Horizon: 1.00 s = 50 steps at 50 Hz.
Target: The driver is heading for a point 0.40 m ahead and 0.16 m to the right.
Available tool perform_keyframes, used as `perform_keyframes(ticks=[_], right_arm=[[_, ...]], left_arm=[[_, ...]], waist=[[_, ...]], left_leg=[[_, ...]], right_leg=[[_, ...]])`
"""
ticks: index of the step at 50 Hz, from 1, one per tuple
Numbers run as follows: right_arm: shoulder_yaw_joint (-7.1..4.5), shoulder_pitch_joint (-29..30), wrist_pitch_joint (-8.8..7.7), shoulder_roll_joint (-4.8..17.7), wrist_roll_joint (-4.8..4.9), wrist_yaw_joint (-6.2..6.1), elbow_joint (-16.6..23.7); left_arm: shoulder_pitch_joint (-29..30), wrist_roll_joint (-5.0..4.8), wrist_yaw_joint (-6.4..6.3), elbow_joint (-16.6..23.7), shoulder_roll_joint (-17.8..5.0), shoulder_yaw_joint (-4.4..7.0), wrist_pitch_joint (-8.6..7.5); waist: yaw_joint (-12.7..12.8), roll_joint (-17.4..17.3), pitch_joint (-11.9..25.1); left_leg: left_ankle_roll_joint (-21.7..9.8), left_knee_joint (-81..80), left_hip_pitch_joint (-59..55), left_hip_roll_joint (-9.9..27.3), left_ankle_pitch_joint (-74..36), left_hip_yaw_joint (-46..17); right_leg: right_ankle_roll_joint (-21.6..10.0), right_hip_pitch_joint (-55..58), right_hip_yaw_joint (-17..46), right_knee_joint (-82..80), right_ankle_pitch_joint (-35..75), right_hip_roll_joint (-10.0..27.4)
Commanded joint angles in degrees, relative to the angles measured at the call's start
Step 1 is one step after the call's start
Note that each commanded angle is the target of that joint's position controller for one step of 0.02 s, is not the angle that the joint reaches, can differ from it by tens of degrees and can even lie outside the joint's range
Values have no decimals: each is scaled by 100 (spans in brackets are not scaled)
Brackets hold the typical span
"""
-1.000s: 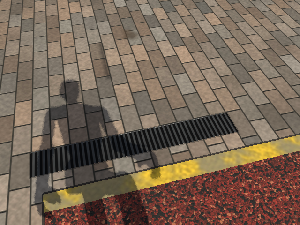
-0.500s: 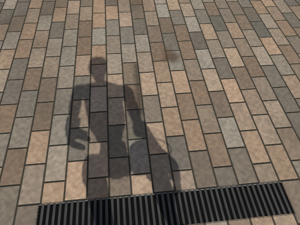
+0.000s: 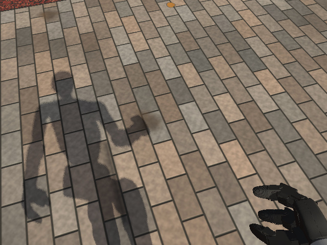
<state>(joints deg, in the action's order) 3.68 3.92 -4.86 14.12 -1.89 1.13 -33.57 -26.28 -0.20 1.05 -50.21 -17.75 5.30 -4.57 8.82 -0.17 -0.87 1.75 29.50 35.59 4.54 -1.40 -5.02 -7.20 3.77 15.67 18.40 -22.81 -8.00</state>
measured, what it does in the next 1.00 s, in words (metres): walks ahead, turning right: left foot, then right foot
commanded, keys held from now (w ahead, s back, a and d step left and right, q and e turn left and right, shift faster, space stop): w+e+shift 0.30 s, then shift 0.70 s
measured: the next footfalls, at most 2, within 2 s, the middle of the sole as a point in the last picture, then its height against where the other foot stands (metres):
left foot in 0.04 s outside the picture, level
right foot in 0.46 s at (226, 219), level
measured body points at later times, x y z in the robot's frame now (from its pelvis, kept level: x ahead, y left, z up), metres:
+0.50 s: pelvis +0.43 -0.02 -0.03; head +0.48 -0.04 +0.42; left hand +0.75 +0.07 -0.10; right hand +0.27 -0.23 -0.16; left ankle +0.25 +0.18 -0.64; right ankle +0.55 -0.11 -0.73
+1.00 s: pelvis +0.60 -0.02 +0.01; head +0.61 -0.01 +0.46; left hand +0.79 +0.16 -0.14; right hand +0.58 -0.28 -0.11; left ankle +0.69 +0.04 -0.73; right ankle +0.55 -0.11 -0.73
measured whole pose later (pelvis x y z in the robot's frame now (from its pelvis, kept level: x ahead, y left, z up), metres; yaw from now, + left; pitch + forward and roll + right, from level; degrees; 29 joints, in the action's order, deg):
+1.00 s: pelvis +0.60 -0.02 +0.01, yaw -29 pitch -1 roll -1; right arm 0.7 -13.3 -0.3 11.0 -1.1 -1.4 -46.3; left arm -13.7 1.0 -0.5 -50.8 -12.4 0.8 0.4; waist 1.3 0.8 -0.5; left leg -2.0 29.1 17.9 0.3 10.8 2.3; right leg -1.9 -12.0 1.2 27.2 -14.1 -3.5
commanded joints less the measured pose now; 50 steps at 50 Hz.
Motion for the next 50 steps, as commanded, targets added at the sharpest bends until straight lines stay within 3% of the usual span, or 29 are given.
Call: perform_keyframes(ticks=[1, 2, 3, 4, 5, 6, 7, 8, 11, 15, 18, 20, 22, 23, 24, 25, 26, 27, 28, 30, 33, 35, 41, 43, 44, 45, 46, 47, 50], right_arm=[[-509, -1485, -143, 1172, 37, -175, -85], [-680, -2798, -174, 1539, -48, -291, -319], [-828, -3462, -163, 1987, -307, -349, -432], [-931, -2889, -97, 2154, -224, -279, -436], [-822, -2238, -52, 1369, -184, -242, -272], [-726, -2053, -29, 953, -135, -216, -329], [-691, -2121, -22, 817, -161, -210, -474], [-659, -2346, -52, 738, -135, -224, -703], [-606, -2644, -202, 459, 51, -106, -1129], [-650, -2275, -342, 695, 42, -94, -1206], [-651, -2577, -352, 858, 69, -131, -1383], [-744, -2753, -298, 1319, 122, -213, -1421], [-744, -2651, -174, 1447, 202, -268, -1390], [-734, -2706, -135, 1274, 227, -229, -1379], [-627, -3346, -79, 610, 143, -237, -1151], [-571, -3817, 11, 724, 370, -259, -1018], [-550, -3292, 60, 923, 360, -291, -939], [-541, -3016, 80, 885, 249, -267, -930], [-532, -2739, 131, 805, 85, -243, -915], [-526, -2875, 386, 641, -26, -233, -1003], [-491, -2966, 477, 299, 52, -233, -1023], [-473, -2801, 462, 181, 95, -242, -1009], [-517, -2181, 461, 270, 54, -270, -967], [-511, -2262, 361, 307, -29, -272, -1027], [-562, -2292, 298, 699, -90, -292, -984], [-587, -1917, 342, 820, 46, -298, -893], [-537, -1716, 368, 604, 82, -285, -857], [-471, -1492, 373, 442, 81, -267, -851], [-455, -1605, 400, 424, 117, -275, -989]], left_arm=[[361, 57, -16, 356, -1323, 310, -59], [656, 72, 2, 499, -1044, 234, -130], [595, -88, -23, 808, -39, -24, -183], [219, -176, -28, 1075, -116, -148, -126], [735, -6, -75, 876, -517, -104, 6], [1119, 110, -10, 907, -579, -87, 61], [1382, 168, 76, 952, -535, -80, 120], [1520, 243, 173, 1099, -374, -113, 192], [1917, 231, 309, 1483, -41, -263, 395], [2560, 201, 425, 1929, -134, -376, 439], [2985, 280, 511, 1937, 29, -501, 313], [2253, 347, 477, 1587, -100, -463, 231], [504, 425, 321, 947, -439, -283, 145], [221, 463, 178, 705, -697, -182, 113], [465, 423, 69, 815, -1360, -36, 128], [273, 191, 52, 1075, -1347, 27, 144], [603, 85, -85, 1222, -1090, 19, 242], [1102, 12, -144, 1178, -720, -79, 274], [1328, 3, -175, 1079, -471, -169, 262], [1389, 36, -199, 946, -294, -247, 198], [1486, 170, -98, 795, -307, -232, 80], [1558, 166, -37, 713, -164, -261, 60], [1298, 135, 0, 401, -131, -260, 211], [1214, 115, -84, 352, 46, -327, 267], [785, 172, -126, 349, 227, -360, 284], [289, 66, -167, 188, 372, -385, 358], [436, 105, -198, 92, 217, -380, 451], [578, 107, -197, 80, 175, -365, 496], [922, 127, -168, 20, 40, -363, 504]], waist=[[-1280, 246, 1025], [-1918, 76, 1716], [-1852, -1400, 2369], [-1269, -2557, 2634], [-1336, -1246, 1599], [-1349, -502, 917], [-1306, -195, 593], [-1207, -376, 368], [-975, -553, 90], [-710, -478, -354], [-812, -38, -780], [-501, -414, -234], [258, -597, 689], [259, -188, 841], [-450, 1203, 1511], [-423, 659, 3269], [-296, 267, 3100], [-591, -40, 2014], [-805, -259, 1237], [-1106, -350, 583], [-1300, -135, 789], [-1273, 151, 859], [-994, 411, 488], [-1025, 98, 276], [-735, -632, 296], [-508, -1162, 476], [-592, -1048, 335], [-518, -907, 212], [-696, -726, 131]], left_leg=[[-180, -191, -3265, -505, 811, 387], [-343, 124, -4761, 230, 1945, -214], [-641, -469, -6194, 1959, 4040, -2615], [-1101, -1455, -6147, 2496, 4803, -5002], [-1026, -1469, -5311, 2087, 5124, -3998], [-917, -1375, -4536, 1776, 3918, -2776], [-799, -1400, -4039, 1529, 2799, -1973], [-737, -1435, -3749, 1365, 2125, -1370], [-527, -1614, -3447, 1227, 576, -233], [-398, -2204, -2805, 929, -401, 1149], [-332, -2112, -2596, 581, -2881, 1843], [-301, -1015, -2879, 654, -4777, 1841], [-327, 1367, -2639, 783, -4590, 1760], [-225, 3100, -2000, 238, -1502, 1883], [-53, 5731, -492, -439, 4067, 1652], [-72, 6626, 80, -347, 3819, 290], [-20, 6512, 297, -216, 2963, 238], [9, 5798, 321, 13, 2611, 318], [18, 5213, 170, 139, 2621, 293], [62, 4358, -734, 202, 2684, 311], [-12, 3255, -1356, 95, 2253, 440], [-107, 2335, -1608, 36, 1521, 523], [-206, 734, -2169, -212, 986, 583], [-334, -451, -2766, 11, 296, 274], [-480, -707, -2906, 906, -866, -633], [-1142, -935, -2416, 1452, -1088, -1131], [-1274, -1181, -1927, 1370, -499, -1252], [-1062, -1251, -1665, 1052, 98, -979], [-527, -1340, -1703, 435, 1450, -464]], right_leg=[[-160, -1156, 566, 1999, 4681, 696], [-96, -2059, 337, 3632, 3797, 499], [-15, -3799, -343, 5464, -241, -66], [-21, -4825, -730, 6395, -440, 177], [-30, -5185, -913, 6512, 228, 660], [34, -5109, -1060, 6202, 628, 858], [90, -4978, -1092, 6014, 710, 1013], [126, -4988, -1072, 5938, 720, 1156], [151, -5279, -1182, 5834, 874, 1390], [151, -4908, -1564, 4546, 2044, 1373], [60, -3655, -2412, 2509, 2486, 780], [-45, -2374, -2568, 2026, 2390, 232], [-394, -411, -1958, 1398, 2917, 176], [-474, 358, -1586, 954, 3820, 564], [-812, 1849, 41, 2388, 9317, 2359], [-1718, 2846, 1350, 2263, 10418, 3413], [-1744, 2181, 1317, 1513, 8326, 3153], [-1579, 888, 913, 967, 6767, 2763], [-1400, -100, 640, 638, 6029, 2449], [-1196, -1703, -30, 149, 5996, 2176], [-1041, -2246, -711, 69, 6378, 1831], [-762, -2258, -1087, 83, 6014, 1551], [-404, -2222, -786, 236, 3480, 1634], [17, -2477, -664, 615, 1974, 1340], [260, -2529, -931, 1174, 873, 884], [386, -2126, -1329, 1411, -70, 412], [446, -1762, -1366, 1380, -40, 491], [440, -1466, -1305, 1045, 292, 557], [476, -1214, -935, 421, 1160, 903]])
